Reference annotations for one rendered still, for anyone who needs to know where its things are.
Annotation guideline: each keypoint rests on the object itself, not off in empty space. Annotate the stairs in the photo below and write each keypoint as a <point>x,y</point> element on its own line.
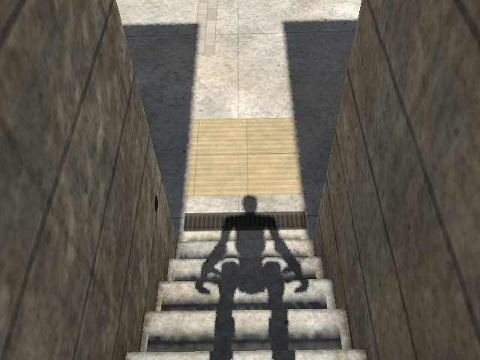
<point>246,300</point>

